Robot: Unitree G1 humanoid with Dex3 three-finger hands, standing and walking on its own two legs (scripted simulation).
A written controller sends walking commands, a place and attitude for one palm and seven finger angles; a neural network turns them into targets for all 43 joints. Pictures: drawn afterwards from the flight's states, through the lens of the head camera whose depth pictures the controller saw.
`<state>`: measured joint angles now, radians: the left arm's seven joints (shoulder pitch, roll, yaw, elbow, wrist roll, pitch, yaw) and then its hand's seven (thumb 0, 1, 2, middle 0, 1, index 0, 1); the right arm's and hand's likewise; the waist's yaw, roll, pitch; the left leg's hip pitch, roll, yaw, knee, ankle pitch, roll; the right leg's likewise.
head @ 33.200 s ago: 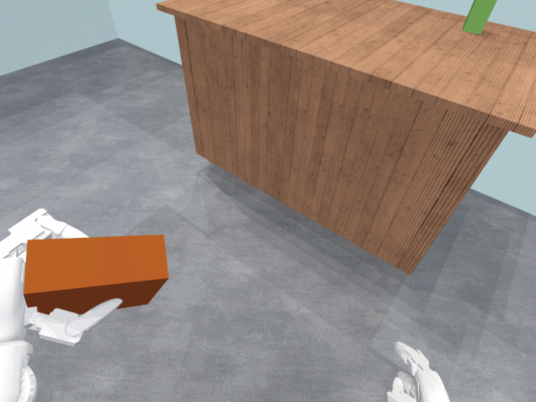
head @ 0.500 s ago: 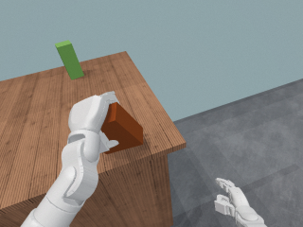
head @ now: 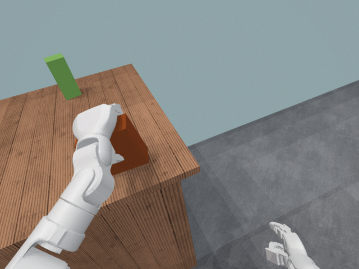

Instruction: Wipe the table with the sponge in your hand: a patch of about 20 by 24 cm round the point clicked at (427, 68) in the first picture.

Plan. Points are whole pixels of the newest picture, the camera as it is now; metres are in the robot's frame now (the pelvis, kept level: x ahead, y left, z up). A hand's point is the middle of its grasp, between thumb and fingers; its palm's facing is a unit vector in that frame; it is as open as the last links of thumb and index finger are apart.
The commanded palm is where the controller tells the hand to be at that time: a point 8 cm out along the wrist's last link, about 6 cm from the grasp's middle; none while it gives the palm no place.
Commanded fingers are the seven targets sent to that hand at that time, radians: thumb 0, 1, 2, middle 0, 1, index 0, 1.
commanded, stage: wipe forward along the third lane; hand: left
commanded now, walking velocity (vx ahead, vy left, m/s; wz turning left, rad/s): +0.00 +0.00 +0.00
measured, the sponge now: (119, 152) +0.34 +0.18 +0.12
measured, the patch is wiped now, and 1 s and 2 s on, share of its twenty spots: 0.90 0.95 0.95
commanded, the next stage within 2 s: wipe back along the third lane in 1.40 s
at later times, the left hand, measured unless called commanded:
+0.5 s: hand (110, 127) +0.39 +0.20 +0.16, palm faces +0.04 -0.04 -1.00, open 9.7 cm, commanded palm +0.36 +0.24 +0.19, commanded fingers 0.00 0.10 1.30 -1.20 -1.60 -1.20 -1.60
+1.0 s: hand (106, 120) +0.42 +0.22 +0.16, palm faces -0.01 -0.02 -1.00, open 9.7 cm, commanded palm +0.40 +0.26 +0.19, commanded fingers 0.00 0.10 1.30 -1.20 -1.60 -1.20 -1.60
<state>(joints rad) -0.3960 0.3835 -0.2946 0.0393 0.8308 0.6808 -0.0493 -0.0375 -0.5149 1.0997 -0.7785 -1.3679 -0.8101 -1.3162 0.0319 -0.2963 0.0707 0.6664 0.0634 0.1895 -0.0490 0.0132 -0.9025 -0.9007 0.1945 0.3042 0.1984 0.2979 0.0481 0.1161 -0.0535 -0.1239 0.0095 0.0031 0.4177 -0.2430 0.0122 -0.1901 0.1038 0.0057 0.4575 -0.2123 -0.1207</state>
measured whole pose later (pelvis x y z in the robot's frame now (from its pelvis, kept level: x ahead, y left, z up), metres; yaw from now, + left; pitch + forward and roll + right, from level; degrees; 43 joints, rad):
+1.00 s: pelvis +0.00 -0.02 -0.01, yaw -1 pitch +3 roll +3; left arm -0.74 0.50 -0.17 0.69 0.91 0.44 -0.10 0.01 -0.54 1.13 -0.79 -1.37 -0.82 -1.32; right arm 0.13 -0.32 0.06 0.74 0.07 0.13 -0.10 0.01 -0.90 -0.90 0.20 0.30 0.20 0.30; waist 0.00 0.09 -0.10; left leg -0.32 -0.03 -0.11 0.53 -0.29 0.04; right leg -0.36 0.14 0.01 0.54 -0.23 -0.14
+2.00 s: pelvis +0.05 +0.05 +0.00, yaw -2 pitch +2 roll +1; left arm -0.57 0.38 -0.31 0.35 0.93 0.67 -0.01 0.01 -0.49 1.10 -0.75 -1.39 -0.78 -1.36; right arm 0.02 -0.29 0.07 0.67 0.07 0.16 -0.03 0.01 -0.90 -0.90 0.19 0.30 0.20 0.30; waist 0.06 0.10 -0.10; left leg -0.16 -0.08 -0.07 0.39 -0.27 0.04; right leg -0.21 0.08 0.07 0.44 -0.25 -0.06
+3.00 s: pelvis +0.04 +0.05 -0.01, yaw -4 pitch -2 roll +1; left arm -0.22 0.32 -0.38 -0.32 0.90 0.83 0.05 0.04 -0.43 1.05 -0.70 -1.41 -0.75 -1.38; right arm 0.01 -0.27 0.09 0.60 0.08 0.31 0.07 0.01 -0.90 -0.90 0.19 0.30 0.20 0.30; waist 0.10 0.11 -0.07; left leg -0.14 -0.09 -0.03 0.50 -0.32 0.05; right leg -0.20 0.07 0.07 0.55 -0.31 -0.06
